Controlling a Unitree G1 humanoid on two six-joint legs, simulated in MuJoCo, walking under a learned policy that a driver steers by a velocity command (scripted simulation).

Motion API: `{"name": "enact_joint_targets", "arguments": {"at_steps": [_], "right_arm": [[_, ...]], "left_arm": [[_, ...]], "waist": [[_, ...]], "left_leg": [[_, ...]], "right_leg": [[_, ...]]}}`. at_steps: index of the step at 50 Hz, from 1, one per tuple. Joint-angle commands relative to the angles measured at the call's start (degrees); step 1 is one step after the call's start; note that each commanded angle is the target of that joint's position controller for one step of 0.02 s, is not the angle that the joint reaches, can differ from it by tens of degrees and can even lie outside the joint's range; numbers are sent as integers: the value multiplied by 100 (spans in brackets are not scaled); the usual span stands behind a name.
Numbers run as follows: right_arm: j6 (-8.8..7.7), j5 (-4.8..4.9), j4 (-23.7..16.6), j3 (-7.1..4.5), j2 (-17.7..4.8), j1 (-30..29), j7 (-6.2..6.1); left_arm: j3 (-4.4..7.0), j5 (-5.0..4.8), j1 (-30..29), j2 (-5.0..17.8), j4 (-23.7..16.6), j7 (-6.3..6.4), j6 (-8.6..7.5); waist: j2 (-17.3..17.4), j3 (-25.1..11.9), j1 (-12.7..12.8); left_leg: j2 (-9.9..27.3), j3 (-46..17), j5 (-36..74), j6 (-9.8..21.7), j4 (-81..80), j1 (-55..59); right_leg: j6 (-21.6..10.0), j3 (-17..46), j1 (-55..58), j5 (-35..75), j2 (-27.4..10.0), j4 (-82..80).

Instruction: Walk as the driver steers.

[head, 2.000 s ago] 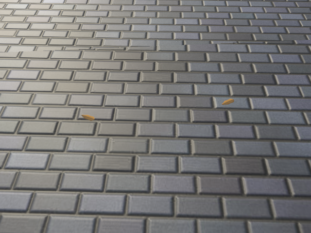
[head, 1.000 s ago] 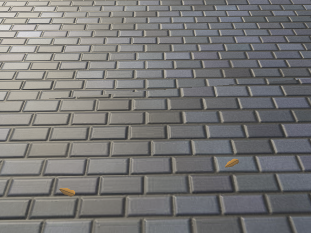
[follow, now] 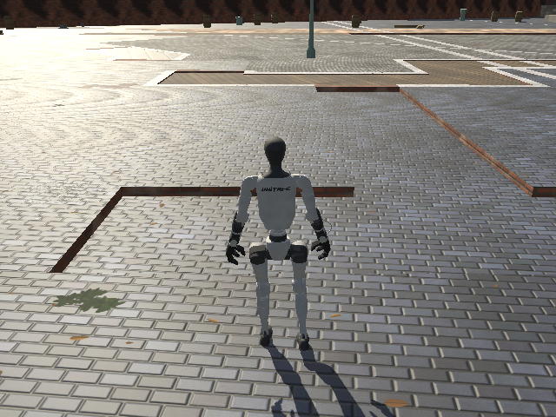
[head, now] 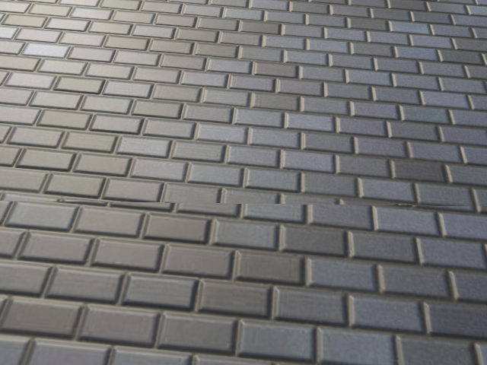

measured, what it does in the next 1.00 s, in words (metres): steps on the spot, turning left: right foot, then left foot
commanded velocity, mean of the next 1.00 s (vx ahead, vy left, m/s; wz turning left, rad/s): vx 0.02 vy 0.00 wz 0.52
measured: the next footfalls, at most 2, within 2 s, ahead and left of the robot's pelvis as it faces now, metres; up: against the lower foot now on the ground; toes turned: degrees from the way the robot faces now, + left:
right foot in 0.24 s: +0.09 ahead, -0.14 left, +0.00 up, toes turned +11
left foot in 0.70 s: +0.00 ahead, +0.11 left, +0.00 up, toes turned +27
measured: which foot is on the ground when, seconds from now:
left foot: down 0.00-0.24, up 0.26-0.68, down 0.70-1.00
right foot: up 0.00-0.22, down 0.24-0.70, up 0.72-1.00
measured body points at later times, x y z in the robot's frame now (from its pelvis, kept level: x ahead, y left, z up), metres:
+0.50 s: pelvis +0.02 -0.04 +0.01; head +0.05 -0.06 +0.46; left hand +0.04 +0.25 -0.09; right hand +0.22 -0.28 -0.11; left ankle -0.02 +0.11 -0.65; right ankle +0.05 -0.15 -0.73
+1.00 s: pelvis +0.00 +0.01 +0.01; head +0.01 +0.05 +0.46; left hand -0.05 +0.33 -0.11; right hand +0.28 -0.13 -0.07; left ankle -0.04 +0.09 -0.73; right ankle +0.10 -0.11 -0.67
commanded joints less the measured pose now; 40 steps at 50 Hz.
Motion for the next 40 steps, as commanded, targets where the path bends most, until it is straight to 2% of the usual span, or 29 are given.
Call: {"name": "enact_joint_targets", "arguments": {"at_steps": [1,4,8,10,11,12,13,14,15,16,17,18,19,21,23,26,29,31,33,34,35,36,37,38,39,40], "right_arm": [[2,4,-468,-265,-937,-123,-126],[71,75,-566,-322,-1020,-104,-209],[179,111,-655,-360,-1026,-40,-268],[253,175,-743,-365,-1012,-139,-302],[289,215,-780,-348,-941,-94,-314],[320,240,-820,-289,-690,46,-318],[258,285,-1052,-283,-504,-14,-280],[179,134,-988,-423,-995,-8,-246],[206,152,-813,-524,-1195,306,-215],[284,130,-626,-518,-1067,576,-228],[354,93,-566,-501,-964,682,-243],[399,100,-584,-474,-840,684,-234],[415,135,-666,-452,-783,580,-227],[410,202,-906,-385,-667,186,-219],[399,204,-1115,-331,-603,-87,-191],[391,194,-1343,-241,-488,-230,-86],[430,206,-1450,-246,-562,-202,9],[475,214,-1502,-281,-622,-152,69],[499,220,-1439,-323,-609,147,126],[500,211,-1331,-389,-717,421,103],[485,218,-1269,-541,-1146,773,21],[462,167,-1430,-634,-1809,819,-87],[304,-39,-1492,-582,-1664,974,-1],[183,-49,-1479,-524,-1512,697,36],[130,50,-1484,-483,-1358,314,7],[133,136,-1536,-414,-1160,65,-26]], "left_arm": [[140,-2,691,394,-127,111,61],[144,2,401,417,-254,94,72],[147,-59,351,455,-318,15,5],[165,-95,683,477,-235,-51,-43],[209,-79,920,593,-181,-75,-51],[301,40,1139,973,-196,-65,-43],[420,248,640,1478,-364,-68,-18],[335,410,231,1140,-602,-46,-59],[258,338,-230,859,-779,-7,-94],[220,196,-465,720,-870,-1,-113],[189,81,-497,649,-899,7,-114],[155,54,-425,609,-896,20,-102],[138,70,-311,593,-876,30,-78],[144,93,10,641,-805,72,-20],[198,93,293,808,-743,106,23],[297,62,263,1062,-782,79,56],[371,15,162,1203,-831,-18,61],[408,-58,131,1256,-828,-76,49],[424,-170,-27,1251,-827,-100,52],[391,-180,157,1091,-735,-118,51],[319,-38,398,813,-688,-163,45],[139,302,266,346,-1016,-228,27],[233,153,-252,675,-1205,-192,-17],[305,-27,-460,903,-1243,-155,6],[336,-36,-403,922,-1195,-105,36],[357,36,-327,944,-1091,-39,70]], "waist": [[924,-914,202],[944,-957,116],[991,-883,107],[981,-830,324],[915,-787,434],[206,-848,403],[-1586,-543,112],[-1326,-544,126],[-845,-581,-125],[-585,-569,-216],[-523,-511,-174],[-508,-421,-120],[-539,-355,-44],[-705,-251,194],[-794,-334,392],[-870,-476,465],[-948,-525,444],[-982,-542,393],[-900,-600,142],[-671,-695,59],[256,-929,22],[2047,-947,208],[1501,-1447,-315],[1053,-1058,-208],[890,-777,-6],[713,-709,87]], "left_leg": [[1298,-1727,-969,996,-1175,481],[1271,-1966,-1535,881,-1216,482],[1211,-2309,-1671,738,-1197,549],[1045,-2352,-1807,555,-1088,399],[803,-2222,-2020,329,-896,103],[394,-1736,-2501,2,175,-605],[-564,-497,-2880,-209,1783,-1615],[-182,-843,-2859,-375,2932,-1529],[-172,-845,-2475,-406,3540,-1317],[-170,-717,-2143,-502,3937,-1256],[-131,-659,-1899,-601,4344,-1349],[-87,-572,-1787,-692,4655,-1353],[-50,-426,-1667,-768,4716,-1374],[125,-260,-1495,-914,4161,-1655],[294,-173,-1554,-1033,3594,-1672],[540,98,-1799,-1013,2793,-1089],[511,458,-1910,-822,2100,-319],[475,548,-1831,-633,1575,-8],[360,694,-1153,-330,485,642],[224,644,-576,-143,-113,1327],[755,-249,908,145,-318,2525],[2317,-2313,3557,993,44,3304],[2721,-2749,2826,1830,-293,2778],[2325,-2221,2117,1597,-443,2518],[1951,-1818,1545,1217,-474,2237],[1746,-1643,1264,985,-484,2033]], "right_leg": [[30,43,281,305,55,-581],[69,110,414,605,135,-1143],[35,118,792,662,275,-1984],[-117,4,1401,1063,314,-2971],[-237,-23,1940,1243,156,-3575],[-572,829,2604,888,-870,-4121],[-1339,2442,2247,1331,-2125,-4617],[-1651,2624,1726,1808,-2403,-4674],[-1424,1941,1657,2123,-2047,-4487],[-1144,1345,1682,2238,-1649,-4339],[-1037,1031,1771,2247,-1512,-4289],[-1047,755,1725,2417,-1422,-4284],[-1095,530,1732,2466,-1334,-4313],[-1200,336,2199,2564,-1331,-4318],[-1315,332,2679,2831,-1509,-4271],[-1381,87,2700,3099,-1693,-4190],[-1373,-186,2389,3327,-1768,-4081],[-1310,-218,2402,3415,-1877,-3914],[-1029,-412,2264,3302,-1846,-3468],[-716,-662,1927,2953,-1680,-3007],[-231,-1132,916,1866,-1267,-1850],[303,-1283,-949,-1469,-474,33],[327,-236,-1207,-1496,-209,929],[247,-42,-1307,-976,-293,1192],[180,41,-1367,-395,-353,1029],[181,111,-1277,-38,-403,896]]}}
Over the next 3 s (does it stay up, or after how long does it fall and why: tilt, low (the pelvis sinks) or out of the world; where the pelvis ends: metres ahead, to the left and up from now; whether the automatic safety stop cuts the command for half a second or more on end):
stays up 0.60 0.37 0.01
